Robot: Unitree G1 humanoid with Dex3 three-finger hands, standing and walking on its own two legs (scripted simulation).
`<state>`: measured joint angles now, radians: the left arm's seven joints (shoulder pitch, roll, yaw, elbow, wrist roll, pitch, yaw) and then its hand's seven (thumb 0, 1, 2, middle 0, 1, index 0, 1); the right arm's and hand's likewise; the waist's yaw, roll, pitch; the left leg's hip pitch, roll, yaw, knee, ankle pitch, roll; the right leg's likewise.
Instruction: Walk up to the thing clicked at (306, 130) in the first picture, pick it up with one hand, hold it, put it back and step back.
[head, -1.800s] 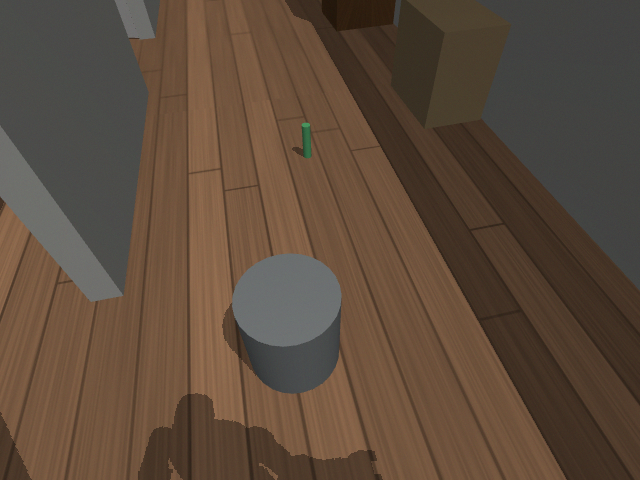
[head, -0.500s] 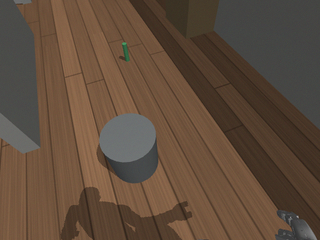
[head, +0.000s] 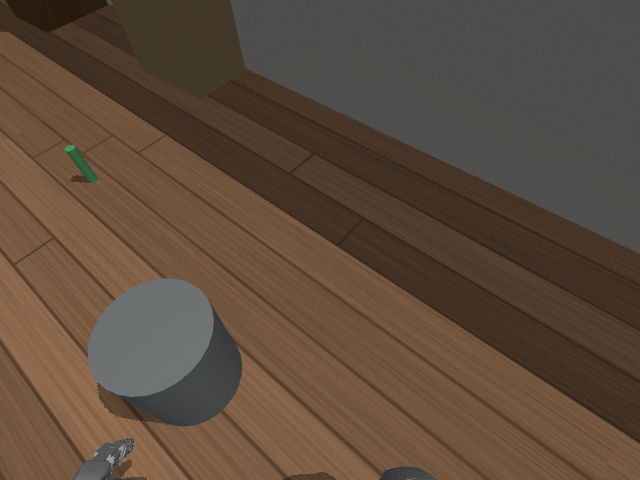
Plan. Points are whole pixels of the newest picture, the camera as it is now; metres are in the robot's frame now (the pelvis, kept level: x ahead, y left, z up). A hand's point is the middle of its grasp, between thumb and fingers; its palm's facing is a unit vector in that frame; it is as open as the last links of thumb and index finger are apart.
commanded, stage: walk up
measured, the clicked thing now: (82, 164) +1.46 +0.96 -0.66
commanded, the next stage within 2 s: stand in 1.72 s
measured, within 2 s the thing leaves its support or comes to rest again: neither
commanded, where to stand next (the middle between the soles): +0.05 -0.01 m, yaw -25 degrees
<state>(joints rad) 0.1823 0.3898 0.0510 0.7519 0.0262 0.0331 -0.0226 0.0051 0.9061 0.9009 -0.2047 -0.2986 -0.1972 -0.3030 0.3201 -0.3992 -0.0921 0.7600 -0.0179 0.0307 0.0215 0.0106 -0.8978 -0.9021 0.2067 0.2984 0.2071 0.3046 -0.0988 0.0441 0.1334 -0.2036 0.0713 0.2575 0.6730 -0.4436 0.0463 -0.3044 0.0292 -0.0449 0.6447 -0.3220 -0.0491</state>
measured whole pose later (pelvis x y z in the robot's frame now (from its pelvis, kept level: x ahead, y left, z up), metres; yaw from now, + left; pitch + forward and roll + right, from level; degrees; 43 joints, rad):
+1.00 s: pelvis -0.01 -0.02 +0.00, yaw -23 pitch -3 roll +0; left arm 0.29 0.37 0.03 0.83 0.03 -0.04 0.02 0.01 0.90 0.90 -0.21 -0.30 -0.20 -0.30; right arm 0.21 -0.41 -0.04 0.83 0.00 0.04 0.01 0.01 -0.90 -0.90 0.20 0.30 0.20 0.30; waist 0.00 0.09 0.11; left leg -0.40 0.07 -0.03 0.92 -0.48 0.01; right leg -0.31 0.03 0.08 0.70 -0.35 -0.01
